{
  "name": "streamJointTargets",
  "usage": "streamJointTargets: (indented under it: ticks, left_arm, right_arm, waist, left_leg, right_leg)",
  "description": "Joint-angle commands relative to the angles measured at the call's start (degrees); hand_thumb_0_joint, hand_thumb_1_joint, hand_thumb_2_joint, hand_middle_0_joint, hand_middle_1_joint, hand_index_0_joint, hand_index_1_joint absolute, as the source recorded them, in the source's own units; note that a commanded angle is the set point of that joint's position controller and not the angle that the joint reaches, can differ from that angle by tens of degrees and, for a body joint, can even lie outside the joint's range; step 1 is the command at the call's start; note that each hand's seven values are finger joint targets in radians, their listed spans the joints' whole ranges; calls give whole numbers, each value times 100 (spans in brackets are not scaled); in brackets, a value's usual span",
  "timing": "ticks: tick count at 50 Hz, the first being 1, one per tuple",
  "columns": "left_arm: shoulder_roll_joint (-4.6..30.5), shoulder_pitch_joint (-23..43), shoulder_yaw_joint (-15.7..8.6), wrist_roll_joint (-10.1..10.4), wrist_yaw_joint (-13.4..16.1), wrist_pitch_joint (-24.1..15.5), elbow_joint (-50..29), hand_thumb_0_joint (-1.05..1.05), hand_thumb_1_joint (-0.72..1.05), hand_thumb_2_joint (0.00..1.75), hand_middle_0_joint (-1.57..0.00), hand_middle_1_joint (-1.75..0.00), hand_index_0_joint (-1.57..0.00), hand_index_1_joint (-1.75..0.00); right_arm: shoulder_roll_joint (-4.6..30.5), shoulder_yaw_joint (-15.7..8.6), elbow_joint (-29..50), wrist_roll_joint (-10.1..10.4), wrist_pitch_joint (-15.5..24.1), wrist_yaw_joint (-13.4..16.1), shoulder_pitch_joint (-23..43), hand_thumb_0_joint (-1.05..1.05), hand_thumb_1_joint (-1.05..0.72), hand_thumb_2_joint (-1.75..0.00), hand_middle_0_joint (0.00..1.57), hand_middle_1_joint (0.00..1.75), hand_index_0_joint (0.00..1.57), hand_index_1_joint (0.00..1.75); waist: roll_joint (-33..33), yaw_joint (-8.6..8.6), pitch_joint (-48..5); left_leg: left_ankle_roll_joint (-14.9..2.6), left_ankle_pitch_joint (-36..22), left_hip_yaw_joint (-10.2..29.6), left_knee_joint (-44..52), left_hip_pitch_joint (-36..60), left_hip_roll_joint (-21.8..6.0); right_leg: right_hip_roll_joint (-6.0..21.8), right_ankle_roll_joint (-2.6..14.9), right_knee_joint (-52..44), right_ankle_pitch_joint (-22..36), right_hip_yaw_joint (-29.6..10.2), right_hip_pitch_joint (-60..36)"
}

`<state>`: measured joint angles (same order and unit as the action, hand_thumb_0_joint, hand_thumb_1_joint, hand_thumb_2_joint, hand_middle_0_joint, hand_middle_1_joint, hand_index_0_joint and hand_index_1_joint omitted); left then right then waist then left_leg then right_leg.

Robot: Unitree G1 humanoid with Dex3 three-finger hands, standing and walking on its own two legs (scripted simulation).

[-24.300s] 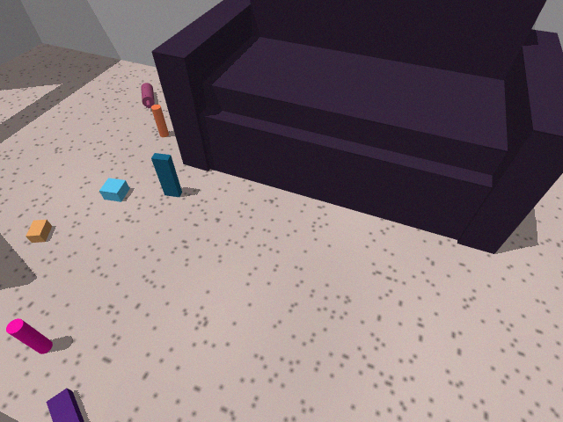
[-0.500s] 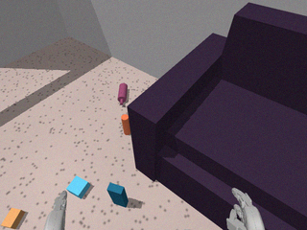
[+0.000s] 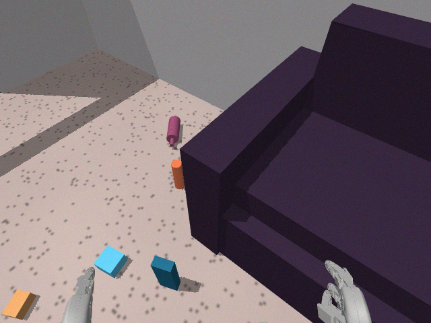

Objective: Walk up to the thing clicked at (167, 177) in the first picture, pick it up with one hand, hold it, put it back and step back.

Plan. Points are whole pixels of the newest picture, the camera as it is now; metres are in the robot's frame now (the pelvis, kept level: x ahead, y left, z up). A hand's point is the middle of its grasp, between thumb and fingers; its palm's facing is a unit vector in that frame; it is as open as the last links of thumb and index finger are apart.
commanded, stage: home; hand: left
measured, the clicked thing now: (166, 274) +0.41 +0.18 -0.60
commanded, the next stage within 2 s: stand in 0.58 s
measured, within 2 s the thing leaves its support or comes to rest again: neither
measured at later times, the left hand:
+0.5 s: hand (114, 314) +0.17 +0.18 -0.06, palm faces +0.11 -0.95 -0.28, open 17.5 cm
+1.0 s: hand (112, 321) +0.17 +0.19 -0.07, palm faces +0.03 -0.95 -0.32, open 12.4 cm
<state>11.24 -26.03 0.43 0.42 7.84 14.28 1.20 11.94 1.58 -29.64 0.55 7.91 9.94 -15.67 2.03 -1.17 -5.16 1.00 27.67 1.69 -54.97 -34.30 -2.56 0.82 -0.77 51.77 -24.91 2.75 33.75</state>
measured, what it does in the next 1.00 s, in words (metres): stands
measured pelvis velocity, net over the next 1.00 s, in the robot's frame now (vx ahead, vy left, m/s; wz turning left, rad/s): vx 0.00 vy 0.00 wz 0.01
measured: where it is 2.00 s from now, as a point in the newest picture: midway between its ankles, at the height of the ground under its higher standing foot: outside the picture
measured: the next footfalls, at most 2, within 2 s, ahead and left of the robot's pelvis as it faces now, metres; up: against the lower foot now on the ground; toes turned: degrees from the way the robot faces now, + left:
none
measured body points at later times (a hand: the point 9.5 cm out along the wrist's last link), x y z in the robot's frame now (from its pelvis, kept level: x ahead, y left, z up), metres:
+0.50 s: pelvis +0.01 +0.00 +0.00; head +0.03 +0.01 +0.45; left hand +0.17 +0.23 -0.04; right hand +0.17 -0.24 -0.07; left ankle +0.00 +0.13 -0.69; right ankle +0.01 -0.13 -0.69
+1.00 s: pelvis +0.00 +0.00 +0.00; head +0.02 +0.01 +0.45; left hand +0.16 +0.24 -0.05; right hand +0.16 -0.24 -0.08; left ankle +0.00 +0.13 -0.69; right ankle +0.01 -0.13 -0.69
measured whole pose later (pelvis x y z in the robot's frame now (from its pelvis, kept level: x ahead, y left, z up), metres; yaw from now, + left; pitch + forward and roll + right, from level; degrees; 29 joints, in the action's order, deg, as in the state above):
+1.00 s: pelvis +0.00 +0.00 +0.00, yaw +0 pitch +4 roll -1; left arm 13.2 -20.2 1.0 -2.9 5.0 8.2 12.4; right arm 13.1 1.4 -35.3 -3.7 5.8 6.9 -13.1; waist 0.8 -0.1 -2.0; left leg 0.4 27.1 1.2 -53.3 -30.5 -1.6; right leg 1.7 -0.8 51.0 -24.9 2.3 30.4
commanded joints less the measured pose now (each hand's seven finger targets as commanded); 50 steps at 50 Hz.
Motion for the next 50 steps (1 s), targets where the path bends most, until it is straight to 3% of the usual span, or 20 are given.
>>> streamJointTargets:
  ticks: [1, 5, 11, 13, 14, 17, 19, 24, 25, 33, 34, 36, 37, 44, 46, 47, 48, 50]
  left_arm:
    - [573, 47, -321, -57, 66, -272, -990, 0, -56, 5, -5, -5, -5, -5]
    - [622, 109, -348, -56, 82, -246, -1108, 0, -56, 5, -5, -5, -5, -5]
    - [563, 198, -306, -47, 85, -257, -1114, 0, -55, 6, -5, -5, -5, -5]
    - [637, 114, -366, -49, 78, -263, -1170, 0, -56, 5, -5, -5, -5, -5]
    - [577, 148, -290, -46, 74, -251, -1080, 0, -57, 5, -5, -5, -5, -5]
    - [556, 111, -281, -47, 67, -235, -1056, 0, -56, 5, -5, -5, -5, -5]
    - [553, 25, -302, -50, 64, -247, -1170, 0, -56, 5, -5, -5, -5, -5]
    - [564, 16, -316, -54, 74, -239, -1197, 0, -53, 7, -5, -6, -5, -6]
    - [558, 82, -301, -58, 78, -223, -1096, 0, -55, 5, -5, -5, -5, -5]
    - [553, 80, -309, -41, 74, -208, -1147, 0, -56, 5, -5, -5, -5, -5]
    - [570, 116, -295, -37, 67, -214, -1181, 0, -53, 7, -5, -6, -5, -6]
    - [541, 58, -269, -45, 63, -190, -1090, 0, -37, 23, -20, -22, -20, -22]
    - [523, 69, -267, -45, 68, -210, -1128, 0, -29, 31, -20, -30, -20, -30]
    - [565, 81, -316, -56, 76, -186, -1058, 0, 27, 87, -20, -30, -20, -30]
    - [613, 119, -357, -63, 82, -219, -1126, 0, 43, 90, -20, -30, -20, -30]
    - [1359, 1120, -557, -583, -202, -867, 885, 0, 51, 90, -20, -30, -20, -30]
    - [1438, 947, -600, -633, -356, -1124, 1414, 0, 59, 90, -20, -30, -20, -30]
    - [1532, 880, -511, -488, -508, -1393, 1875, 0, 75, 90, -20, -30, -20, -30]
  right_arm:
    - [649, -313, 863, -13, 298, 78, 377, 0, -90, -90, 20, 30, 20, 30]
    - [658, -325, 885, -15, 305, 91, 356, 0, -90, -90, 20, 30, 20, 30]
    - [653, -318, 874, -8, 328, 65, 394, 0, -90, -90, 20, 30, 20, 30]
    - [652, -328, 892, -14, 304, 76, 345, 0, -90, -90, 20, 30, 20, 30]
    - [672, -326, 907, -6, 305, 76, 394, 0, -90, -90, 20, 30, 20, 30]
    - [655, -318, 904, -6, 320, 80, 387, 0, -90, -90, 20, 30, 20, 30]
    - [672, -343, 881, -14, 304, 88, 307, 0, -90, -90, 20, 30, 20, 30]
    - [623, -318, 859, -24, 281, 77, 339, 0, -90, -90, 20, 30, 20, 30]
    - [671, -344, 830, -25, 284, 83, 306, 0, -90, -90, 20, 30, 20, 30]
    - [667, -334, 881, -11, 276, 54, 358, 0, -90, -90, 20, 30, 20, 30]
    - [641, -312, 876, -13, 267, 42, 372, 0, -90, -90, 20, 30, 20, 30]
    - [671, -332, 875, -12, 267, 50, 341, 0, -90, -90, 20, 30, 20, 30]
    - [679, -337, 878, -14, 278, 41, 342, 0, -90, -90, 20, 30, 20, 30]
    - [666, -335, 893, -22, 293, 76, 334, 0, -90, -90, 20, 30, 20, 30]
    - [651, -329, 897, -28, 295, 85, 363, 0, -90, -90, 20, 30, 20, 30]
    - [1456, -523, -311, -645, -118, -256, 637, 0, -90, -90, 20, 30, 20, 30]
    - [1434, -581, -556, -708, -274, -428, 471, 0, -90, -90, 20, 30, 20, 30]
    - [1417, -623, -626, -539, -393, -600, 560, 0, -90, -90, 20, 30, 20, 30]
  waist:
    - [-86, -16, -572]
    - [-90, 11, -702]
    - [4, 24, -487]
    - [7, 13, -720]
    - [-128, -10, -485]
    - [-127, -30, -556]
    - [-62, -27, -833]
    - [-48, -6, -805]
    - [-70, -58, -724]
    - [-80, 14, -579]
    - [41, 27, -585]
    - [20, -4, -617]
    - [33, -4, -582]
    - [-178, -13, -612]
    - [-140, -4, -741]
    - [-595, 207, 101]
    - [-663, 175, -268]
    - [-340, 183, -258]
  left_leg:
    - [-100, -1261, -158, 903, 281, 202]
    - [-108, -1355, -155, 888, 310, 209]
    - [-87, -918, -89, 1047, 212, 183]
    - [-96, -1221, -141, 926, 312, 209]
    - [-104, -1099, -145, 943, 205, 207]
    - [-112, -1085, -157, 928, 256, 209]
    - [-98, -1457, -165, 851, 404, 203]
    - [-90, -1759, -157, 785, 423, 197]
    - [-87, -1738, -147, 809, 400, 189]
    - [-89, -1329, -94, 959, 297, 181]
    - [-80, -1361, -100, 971, 318, 186]
    - [-65, -1522, -76, 967, 363, 168]
    - [-60, -1482, -72, 970, 358, 156]
    - [-107, -1263, -119, 923, 280, 190]
    - [-105, -1331, -142, 894, 331, 198]
    - [-274, -2010, 126, 1055, 377, 57]
    - [-393, -2045, 39, 1040, 680, -3]
    - [-486, -1948, 232, 1215, 909, 30]
  right_leg:
    - [-151, 89, -837, 1032, 104, -417]
    - [-148, 84, -818, 1153, 104, -476]
    - [-173, 107, -810, 695, 151, -354]
    - [-152, 100, -822, 990, 107, -458]
    - [-150, 89, -856, 888, 117, -383]
    - [-146, 79, -858, 889, 96, -375]
    - [-140, 89, -773, 1246, 87, -515]
    - [-141, 80, -751, 1537, 98, -578]
    - [-144, 84, -722, 1505, 103, -530]
    - [-160, 107, -777, 1065, 148, -472]
    - [-154, 116, -768, 1087, 143, -480]
    - [-170, 124, -722, 1202, 168, -487]
    - [-177, 128, -707, 1156, 173, -445]
    - [-152, 94, -817, 1033, 140, -447]
    - [-140, 92, -809, 1105, 115, -515]
    - [375, 458, -1044, 1407, -453, -1222]
    - [484, 608, -999, 1719, -596, -1382]
    - [494, 630, -1105, 1694, -694, -1392]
